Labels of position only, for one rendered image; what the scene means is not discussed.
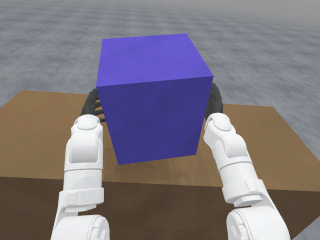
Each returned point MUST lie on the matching robot left forearm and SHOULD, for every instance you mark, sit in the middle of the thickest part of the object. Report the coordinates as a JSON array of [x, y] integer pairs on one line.
[[82, 186]]

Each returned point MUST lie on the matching robot right forearm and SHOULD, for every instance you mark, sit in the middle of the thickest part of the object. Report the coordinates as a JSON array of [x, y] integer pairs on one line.
[[241, 185]]

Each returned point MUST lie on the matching carton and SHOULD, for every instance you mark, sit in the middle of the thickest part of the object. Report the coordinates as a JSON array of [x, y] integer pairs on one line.
[[154, 92]]

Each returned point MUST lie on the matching robot left upper arm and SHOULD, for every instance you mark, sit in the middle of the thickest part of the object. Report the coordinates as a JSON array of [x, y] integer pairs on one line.
[[84, 227]]

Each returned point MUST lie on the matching robot right upper arm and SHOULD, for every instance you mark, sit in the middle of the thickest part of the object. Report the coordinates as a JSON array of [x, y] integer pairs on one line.
[[256, 223]]

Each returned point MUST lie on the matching right robot hand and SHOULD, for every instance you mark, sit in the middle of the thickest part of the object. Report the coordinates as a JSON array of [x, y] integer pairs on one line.
[[214, 104]]

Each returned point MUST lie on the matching left robot hand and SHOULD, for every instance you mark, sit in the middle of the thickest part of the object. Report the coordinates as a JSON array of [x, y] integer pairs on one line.
[[91, 104]]

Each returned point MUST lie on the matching pedestal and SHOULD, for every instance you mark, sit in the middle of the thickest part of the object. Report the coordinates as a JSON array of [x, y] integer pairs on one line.
[[178, 198]]

